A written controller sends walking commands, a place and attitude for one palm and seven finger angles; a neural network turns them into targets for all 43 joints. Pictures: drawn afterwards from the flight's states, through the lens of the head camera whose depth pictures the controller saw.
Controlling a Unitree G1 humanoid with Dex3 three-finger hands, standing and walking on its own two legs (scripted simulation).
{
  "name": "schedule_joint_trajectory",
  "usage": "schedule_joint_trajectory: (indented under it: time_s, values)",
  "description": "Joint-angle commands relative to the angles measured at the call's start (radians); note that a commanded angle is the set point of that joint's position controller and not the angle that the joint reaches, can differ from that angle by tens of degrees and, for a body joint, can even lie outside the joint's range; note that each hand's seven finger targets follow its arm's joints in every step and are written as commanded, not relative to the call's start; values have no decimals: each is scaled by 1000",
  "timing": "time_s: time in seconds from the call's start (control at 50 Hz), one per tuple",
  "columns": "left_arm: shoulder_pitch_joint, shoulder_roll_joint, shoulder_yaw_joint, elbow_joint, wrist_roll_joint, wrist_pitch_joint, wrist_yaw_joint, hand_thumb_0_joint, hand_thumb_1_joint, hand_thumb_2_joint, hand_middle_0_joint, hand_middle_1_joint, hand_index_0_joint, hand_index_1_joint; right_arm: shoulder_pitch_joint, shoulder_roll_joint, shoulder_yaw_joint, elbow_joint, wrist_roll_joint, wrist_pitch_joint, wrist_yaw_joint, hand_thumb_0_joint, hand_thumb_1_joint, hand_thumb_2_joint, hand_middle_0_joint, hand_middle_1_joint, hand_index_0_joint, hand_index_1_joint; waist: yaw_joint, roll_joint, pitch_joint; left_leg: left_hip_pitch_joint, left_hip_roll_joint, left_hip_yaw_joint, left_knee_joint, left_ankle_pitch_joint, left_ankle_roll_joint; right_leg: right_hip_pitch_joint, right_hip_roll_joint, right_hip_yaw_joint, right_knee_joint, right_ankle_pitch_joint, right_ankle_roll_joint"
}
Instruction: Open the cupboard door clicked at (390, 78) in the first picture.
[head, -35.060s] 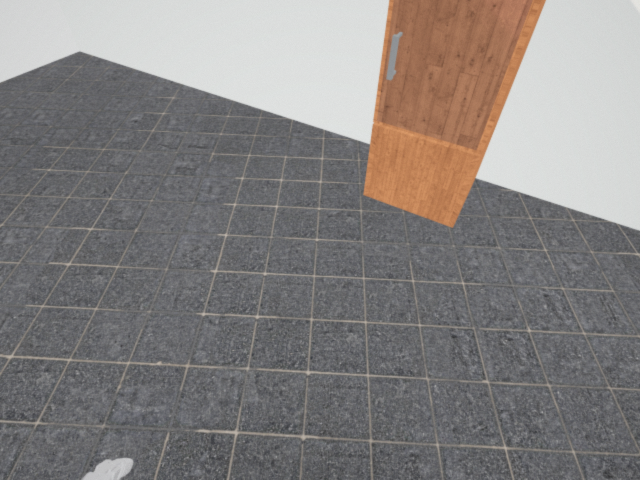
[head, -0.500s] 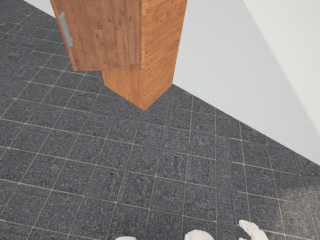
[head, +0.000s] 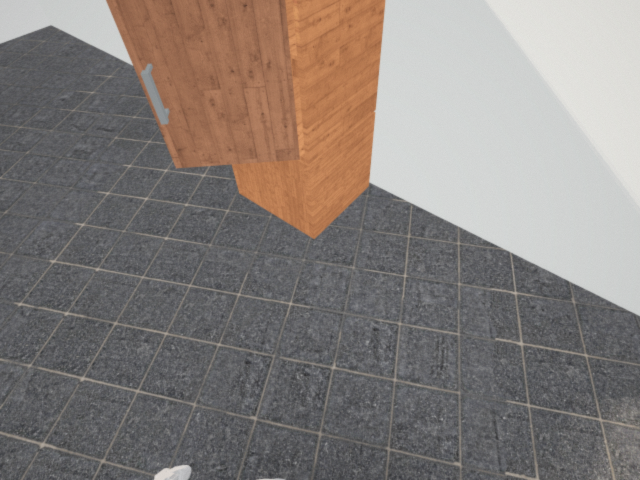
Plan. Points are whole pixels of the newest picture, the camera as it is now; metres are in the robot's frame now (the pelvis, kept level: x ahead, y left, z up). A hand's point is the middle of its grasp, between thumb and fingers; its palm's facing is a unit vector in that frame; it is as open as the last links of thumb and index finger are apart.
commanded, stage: take the last steps up to it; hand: left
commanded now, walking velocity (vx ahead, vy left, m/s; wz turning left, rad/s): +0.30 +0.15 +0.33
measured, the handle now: (157, 94) +1.02 +0.45 -0.07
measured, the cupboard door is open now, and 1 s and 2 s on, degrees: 43 43 43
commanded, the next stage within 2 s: come to a stop and stand still in 1.56 s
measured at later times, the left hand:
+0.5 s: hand out of the picture -0.10 +0.20 -0.16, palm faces +0.32 -0.93 -0.18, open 7.4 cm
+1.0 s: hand (134, 352) +0.34 +0.33 -0.14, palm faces +0.07 -0.97 -0.22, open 7.4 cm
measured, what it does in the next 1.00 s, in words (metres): walks ahead: left foot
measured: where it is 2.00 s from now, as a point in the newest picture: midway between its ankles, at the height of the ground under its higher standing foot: (276, 391)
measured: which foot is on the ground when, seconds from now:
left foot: up 0.00-0.50, down 0.52-1.00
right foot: down 0.00-0.52, up 0.54-1.00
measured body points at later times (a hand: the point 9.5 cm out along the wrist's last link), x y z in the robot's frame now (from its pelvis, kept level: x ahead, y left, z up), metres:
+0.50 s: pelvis +0.07 +0.08 +0.00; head +0.10 +0.09 +0.44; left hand -0.12 +0.25 -0.14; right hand +0.26 -0.12 -0.14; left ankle +0.11 +0.22 -0.73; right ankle -0.03 -0.09 -0.73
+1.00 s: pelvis +0.21 +0.13 +0.00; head +0.24 +0.12 +0.45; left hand +0.33 +0.38 -0.12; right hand +0.14 -0.10 -0.16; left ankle +0.11 +0.22 -0.74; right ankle +0.29 +0.04 -0.72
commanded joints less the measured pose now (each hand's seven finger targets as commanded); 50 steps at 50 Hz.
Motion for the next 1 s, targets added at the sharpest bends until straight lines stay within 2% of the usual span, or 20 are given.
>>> schedule_joint_trajectory:
  time_s: [0.0,0.04,0.22,0.3,0.38,0.42,0.44,0.46,0.48,0.5,0.52,0.54,0.56,0.6,0.64,0.74,0.82,0.92,0.94,0.98]
  values:
    - [66,165,48,-40,-2,-33,11,0,900,900,-200,-300,-200,-300,-10,-85,-31,-51,-8,-12,15,0,-900,-900,200,300,200,300,42,-168,-6,-217,71,-9,397,17,-45,134,-316,207,-257,381,-93]
    - [111,143,51,-19,-2,-47,6,0,900,900,-200,-300,-200,-300,-31,-72,-31,-50,-10,-16,27,0,-900,-900,200,300,200,300,54,-157,18,-257,94,-1,421,92,-50,149,-306,162,-288,284,-59]
    - [278,134,56,74,10,-77,1,0,900,900,-200,-300,-200,-300,-181,-55,-28,-86,-13,-19,51,0,-900,-900,200,300,200,300,104,-171,87,-361,157,29,326,199,-69,194,-369,147,-386,61,-64]
    - [318,140,53,112,17,-83,-4,0,900,900,-200,-300,-200,-300,-249,-42,-13,-112,-10,-29,62,0,-900,-900,200,300,200,300,113,-192,98,-322,157,81,165,207,-61,200,-358,64,-375,140,-61]
    - [320,162,52,138,23,-79,-4,0,900,900,-200,-300,-200,-300,-288,-17,8,-131,-3,-52,70,0,-900,-900,200,300,200,300,113,-231,86,-133,121,141,-68,165,-32,141,-357,-1,-304,291,-48]
    - [311,173,53,148,23,-73,-6,0,900,900,-200,-300,-200,-300,-233,-25,7,-115,-1,-67,65,0,-900,-900,200,300,200,300,88,-237,57,33,88,173,-154,153,-11,81,-349,-18,-236,327,-35]
    - [280,179,56,145,19,-70,-6,0,900,900,-200,-300,-200,-300,-133,-44,3,-86,-4,-75,57,0,-900,-900,200,300,200,300,32,-223,22,189,61,197,-232,194,-2,18,-320,-67,-152,346,-15]
    - [280,158,51,144,18,-68,-10,0,900,900,-200,-300,-200,-300,3,-98,-9,-41,-6,-83,47,0,-900,-900,200,300,200,300,-24,-117,-58,379,71,187,-291,194,2,-31,-271,-108,32,344,7]
    - [313,100,42,134,9,-63,-16,0,900,900,-200,-300,-200,-300,152,-214,-39,-6,-16,-94,30,0,-900,-900,200,300,200,300,-78,137,-193,598,275,-67,-311,195,56,-204,-155,-161,308,28,53]
    - [280,63,30,95,6,-60,-14,0,900,900,-200,-300,-200,-300,251,-280,-55,11,-13,-91,11,0,-900,-900,200,300,200,300,-104,288,-252,652,441,-352,-439,265,143,-377,-59,-98,578,-303,67]
    - [201,74,28,67,3,-55,-9,0,900,900,-200,-300,-200,-300,221,-274,-51,11,-8,-83,-2,0,-900,-900,200,300,200,300,-87,175,-180,567,476,-325,-476,281,175,-429,-104,8,707,-264,37]
    - [167,60,31,64,6,-58,-10,0,900,900,-200,-300,-200,-300,141,-228,-37,-7,-12,-91,-5,0,-900,-900,200,300,200,300,-51,86,-110,443,454,-263,-490,263,188,-448,-127,12,747,-198,27]
    - [172,48,33,80,8,-51,-13,0,900,900,-200,-300,-200,-300,55,-176,-22,-37,-11,-97,-8,0,-900,-900,200,300,200,300,-14,131,-73,353,427,-214,-500,254,178,-442,-152,38,763,-118,35]
    - [199,49,41,109,16,-34,-23,0,900,900,-200,-300,-200,-300,3,-95,2,-48,-8,-111,-9,0,-900,-900,200,300,200,300,33,104,15,215,367,-94,-551,300,149,-374,-161,47,711,-20,41]
    - [226,38,42,116,16,-27,-28,0,900,900,-200,-300,-200,-300,19,-74,9,-31,-7,-126,-10,0,-900,-900,200,300,200,300,60,80,5,211,346,-41,-577,356,149,-358,-143,40,673,34,46]
    - [115,38,50,53,16,-17,-34,0,900,900,-200,-300,-200,-300,66,-54,4,-15,-9,-137,-11,0,-900,-900,200,300,200,300,68,23,42,227,357,-10,-628,352,188,-406,-142,57,512,135,51]
    - [-12,45,45,-4,13,-19,-41,0,900,900,-200,-300,-200,-300,110,-68,3,6,-14,-136,-10,0,-900,-900,200,300,200,300,46,19,62,274,362,6,-620,396,197,-387,-128,29,321,139,44]
    - [-90,54,38,-44,12,-29,-42,0,900,900,-200,-300,-200,-300,164,-92,6,45,-23,-124,-9,0,-900,-900,200,300,200,300,24,28,48,315,359,37,-531,484,171,-262,-76,-25,139,73,23]
    - [-81,56,39,-40,13,-33,-43,0,900,900,-200,-300,-200,-300,169,-95,7,54,-23,-121,-9,0,-900,-900,200,300,200,300,29,28,38,310,347,51,-493,503,157,-205,-59,-40,94,73,16]
    - [70,93,51,9,14,-45,-40,0,900,900,-200,-300,-200,-300,164,-90,11,62,-13,-119,-8,0,-900,-900,200,300,200,300,101,-41,-38,235,272,108,-282,566,103,71,-27,-53,-31,148,-5]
